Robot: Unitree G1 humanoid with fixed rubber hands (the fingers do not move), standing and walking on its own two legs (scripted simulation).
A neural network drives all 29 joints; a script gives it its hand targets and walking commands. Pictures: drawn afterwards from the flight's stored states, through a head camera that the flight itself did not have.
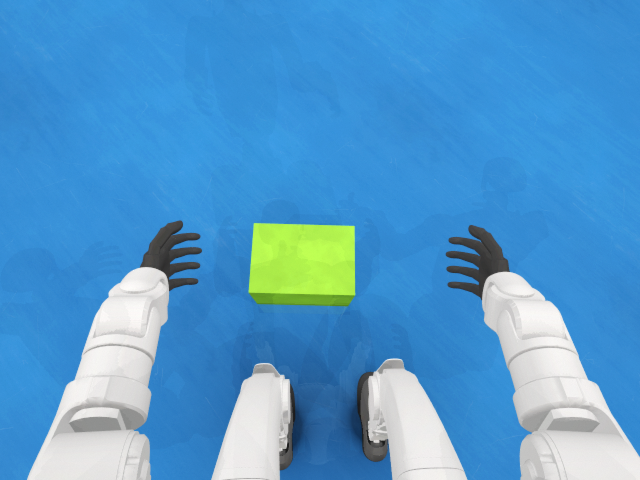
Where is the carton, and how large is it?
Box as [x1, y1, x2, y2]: [249, 223, 354, 305]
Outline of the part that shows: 254,223 249,293 257,303 348,305 354,295 354,226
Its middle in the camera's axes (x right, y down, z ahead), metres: -0.04 +0.07 +1.02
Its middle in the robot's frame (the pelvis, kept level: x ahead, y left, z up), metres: +0.51 +0.03 -0.58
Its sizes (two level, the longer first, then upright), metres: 0.249 0.173 0.171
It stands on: the floor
